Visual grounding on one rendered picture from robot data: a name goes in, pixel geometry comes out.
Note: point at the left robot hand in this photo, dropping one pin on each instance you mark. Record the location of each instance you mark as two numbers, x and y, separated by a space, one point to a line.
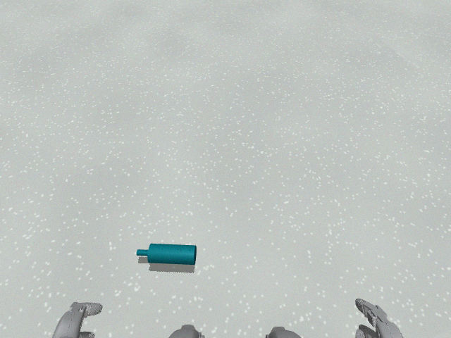
71 322

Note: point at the bottle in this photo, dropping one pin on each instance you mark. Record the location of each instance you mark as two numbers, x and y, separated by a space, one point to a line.
170 253

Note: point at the right robot hand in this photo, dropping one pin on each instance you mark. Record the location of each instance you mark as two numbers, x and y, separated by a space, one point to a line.
378 319

